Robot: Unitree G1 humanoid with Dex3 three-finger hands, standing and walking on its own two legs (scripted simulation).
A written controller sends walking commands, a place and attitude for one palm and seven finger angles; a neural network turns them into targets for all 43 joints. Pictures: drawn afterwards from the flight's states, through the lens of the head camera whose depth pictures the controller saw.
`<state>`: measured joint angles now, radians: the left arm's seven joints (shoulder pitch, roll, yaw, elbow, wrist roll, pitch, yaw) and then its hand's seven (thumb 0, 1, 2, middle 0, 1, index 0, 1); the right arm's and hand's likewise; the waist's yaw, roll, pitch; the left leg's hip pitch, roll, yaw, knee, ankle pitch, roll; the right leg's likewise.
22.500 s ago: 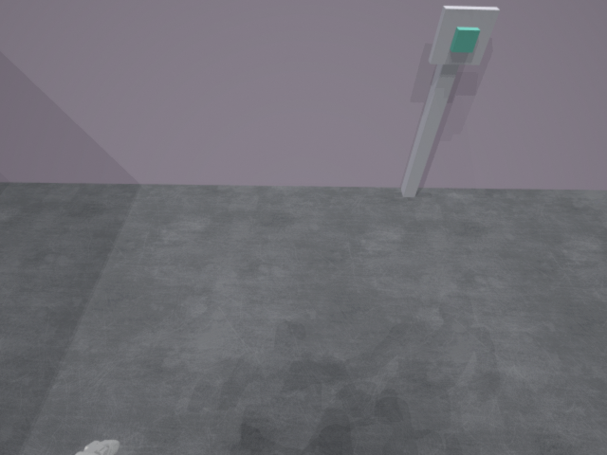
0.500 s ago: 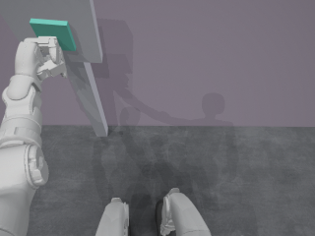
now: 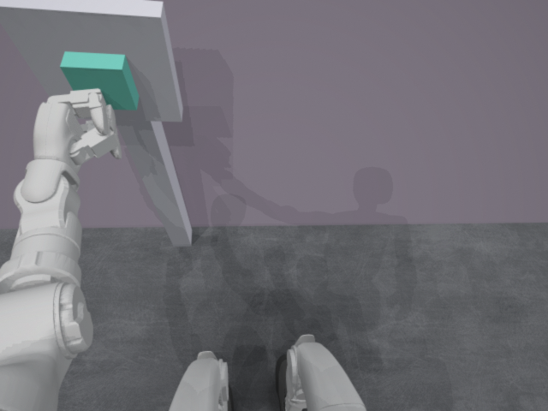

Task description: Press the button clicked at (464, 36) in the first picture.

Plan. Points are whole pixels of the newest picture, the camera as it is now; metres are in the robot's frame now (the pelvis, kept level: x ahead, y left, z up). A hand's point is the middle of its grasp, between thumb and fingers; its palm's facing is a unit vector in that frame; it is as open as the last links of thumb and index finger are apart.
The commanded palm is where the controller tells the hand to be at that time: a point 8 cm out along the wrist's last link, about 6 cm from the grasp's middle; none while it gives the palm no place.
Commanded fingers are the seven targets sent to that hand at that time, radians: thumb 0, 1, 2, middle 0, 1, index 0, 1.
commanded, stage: pull the fist back off the button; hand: left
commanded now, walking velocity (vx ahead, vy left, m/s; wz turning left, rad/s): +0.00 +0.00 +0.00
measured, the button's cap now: (103, 81) +0.55 +0.21 +0.10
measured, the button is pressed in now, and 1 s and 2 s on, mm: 0 0 0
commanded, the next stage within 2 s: draw the hand back to the body in 0.60 s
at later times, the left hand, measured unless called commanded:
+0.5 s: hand (110, 179) +0.42 +0.19 +0.06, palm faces -0.03 -1.00 -0.02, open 3.1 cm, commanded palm +0.40 +0.24 +0.07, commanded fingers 0.00 0.90 0.90 -1.30 -1.50 -1.30 -1.50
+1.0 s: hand (81, 197) +0.37 +0.20 +0.11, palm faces +0.01 -1.00 -0.05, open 3.1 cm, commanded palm +0.33 +0.25 +0.12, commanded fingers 0.00 0.90 0.90 -1.30 -1.50 -1.30 -1.50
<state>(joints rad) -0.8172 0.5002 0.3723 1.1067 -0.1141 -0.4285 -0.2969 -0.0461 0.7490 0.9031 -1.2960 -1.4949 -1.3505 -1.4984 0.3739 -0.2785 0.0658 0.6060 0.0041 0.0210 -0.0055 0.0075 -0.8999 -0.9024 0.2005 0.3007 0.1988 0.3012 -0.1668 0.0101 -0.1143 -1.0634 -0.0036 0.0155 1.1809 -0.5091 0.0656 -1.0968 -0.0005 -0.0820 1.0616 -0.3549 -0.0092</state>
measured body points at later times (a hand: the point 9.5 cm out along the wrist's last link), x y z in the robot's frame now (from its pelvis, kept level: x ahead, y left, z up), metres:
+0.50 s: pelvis +0.05 +0.00 +0.03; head +0.15 +0.02 +0.47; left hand +0.41 +0.24 +0.06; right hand +0.18 -0.25 -0.08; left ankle +0.02 +0.08 -0.64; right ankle +0.08 -0.12 -0.64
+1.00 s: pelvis +0.05 -0.01 +0.05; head +0.11 -0.01 +0.49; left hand +0.36 +0.25 +0.11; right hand +0.18 -0.26 -0.05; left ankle +0.02 +0.08 -0.64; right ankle +0.08 -0.12 -0.64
